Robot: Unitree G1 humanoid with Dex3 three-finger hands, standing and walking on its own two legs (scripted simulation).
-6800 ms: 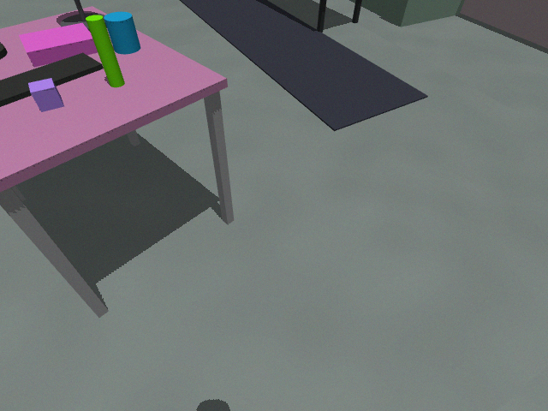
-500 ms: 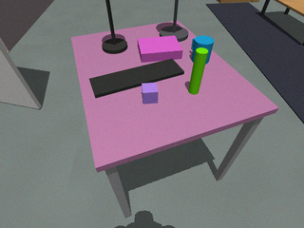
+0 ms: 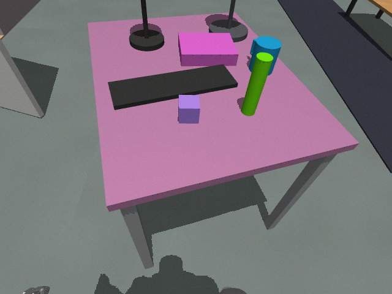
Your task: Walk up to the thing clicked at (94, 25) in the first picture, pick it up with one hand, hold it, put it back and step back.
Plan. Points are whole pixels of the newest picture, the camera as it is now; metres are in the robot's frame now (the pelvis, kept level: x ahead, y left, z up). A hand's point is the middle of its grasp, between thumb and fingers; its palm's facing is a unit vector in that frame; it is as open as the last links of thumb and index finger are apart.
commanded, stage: walk up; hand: right
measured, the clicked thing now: (255, 87) +0.66 -0.17 +0.05
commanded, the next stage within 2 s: none
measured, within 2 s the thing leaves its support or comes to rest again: neither
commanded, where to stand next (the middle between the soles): +0.11 -0.11 m, yaw +12 degrees
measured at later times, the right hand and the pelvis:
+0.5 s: hand (355, 287) +0.17 -0.38 -0.14, palm faces -0.15 +0.86 -0.48, open 7.4 cm; pelvis +0.07 -0.10 -0.02, yaw +7 degrees
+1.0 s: hand (330, 253) +0.25 -0.36 -0.16, palm faces -0.27 +0.89 -0.37, open 7.4 cm; pelvis +0.08 -0.13 -0.02, yaw +13 degrees
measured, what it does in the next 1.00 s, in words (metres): steps to the right: right foot, then left foot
